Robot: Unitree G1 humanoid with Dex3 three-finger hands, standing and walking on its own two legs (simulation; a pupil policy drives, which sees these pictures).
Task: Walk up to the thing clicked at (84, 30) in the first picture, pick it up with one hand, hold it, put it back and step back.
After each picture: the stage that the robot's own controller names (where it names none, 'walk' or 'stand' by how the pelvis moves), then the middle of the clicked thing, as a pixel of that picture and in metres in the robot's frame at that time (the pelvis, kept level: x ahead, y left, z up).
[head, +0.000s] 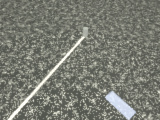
stand; (85, 32) +1.64 -0.07 -0.72
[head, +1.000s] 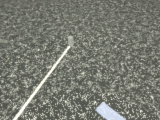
walk; (70, 41) +1.51 +0.21 -0.70
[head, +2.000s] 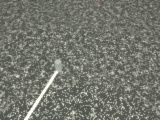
walk; (58, 65) +1.02 +0.26 -0.70
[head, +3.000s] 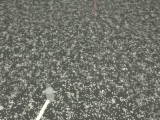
walk; (49, 94) +0.69 +0.24 -0.70
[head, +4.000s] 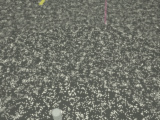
stand; (57, 115) +0.52 +0.20 -0.70
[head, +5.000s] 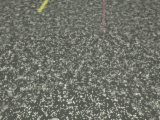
stand; out of the picture +0.49 +0.19 -0.71
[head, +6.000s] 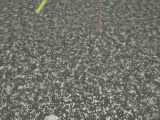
stand; out of the picture +0.53 +0.22 -0.73
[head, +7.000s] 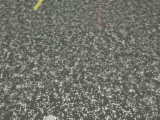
stand; out of the picture +0.50 +0.23 -0.73
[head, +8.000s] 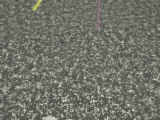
stand; out of the picture +0.50 +0.23 -0.73
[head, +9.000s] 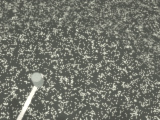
go down; (37, 80) +0.53 +0.23 -0.56
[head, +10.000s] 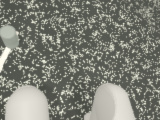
go down; (9, 37) +0.57 +0.29 -0.32
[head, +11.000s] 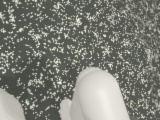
close in; out of the picture +0.54 +0.33 -0.24
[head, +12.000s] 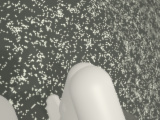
close; out of the picture +0.53 +0.35 -0.23
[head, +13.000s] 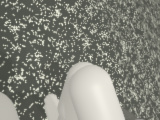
lift; out of the picture +0.49 +0.27 -0.26
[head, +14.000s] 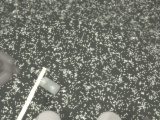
close; (50, 85) +0.49 +0.17 -0.53
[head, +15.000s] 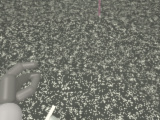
close; out of the picture +0.43 +0.16 -0.69
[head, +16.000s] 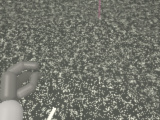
hold; out of the picture +0.42 +0.17 -0.70
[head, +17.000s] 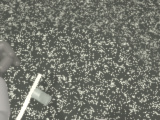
crouch; (41, 96) +0.44 +0.18 -0.58
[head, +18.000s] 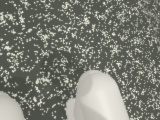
lower; out of the picture +0.45 +0.25 -0.30
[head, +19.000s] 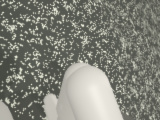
lower; out of the picture +0.42 +0.29 -0.26
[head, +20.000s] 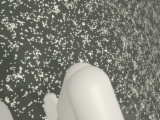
lower; out of the picture +0.41 +0.30 -0.26
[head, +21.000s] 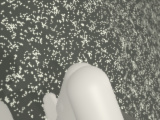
lower; out of the picture +0.40 +0.30 -0.27
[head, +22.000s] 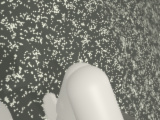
lower; out of the picture +0.40 +0.30 -0.27
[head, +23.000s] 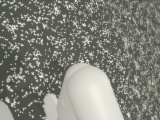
open; out of the picture +0.39 +0.30 -0.27
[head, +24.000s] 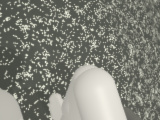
stand; out of the picture +0.39 +0.30 -0.28
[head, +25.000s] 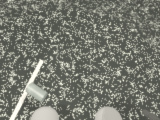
walk; (36, 92) +0.41 +0.23 -0.52
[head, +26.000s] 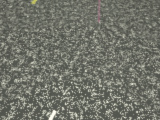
stand; out of the picture +0.37 +0.20 -0.69
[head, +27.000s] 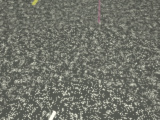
stand; out of the picture +0.36 +0.22 -0.69
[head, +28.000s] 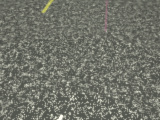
stand; out of the picture +0.37 +0.19 -0.74
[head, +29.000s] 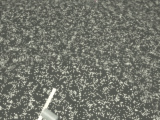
walk; (49, 116) +0.42 +0.18 -0.73
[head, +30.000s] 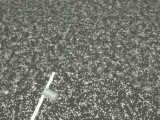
walk; (50, 94) +0.63 +0.28 -0.72
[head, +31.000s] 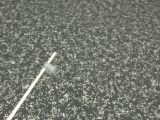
stand; (50, 67) +0.99 +0.26 -0.73
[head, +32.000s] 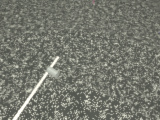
stand; (53, 72) +0.99 +0.26 -0.75
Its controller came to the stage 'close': yes
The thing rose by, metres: 0.01
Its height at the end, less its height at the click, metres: -0.02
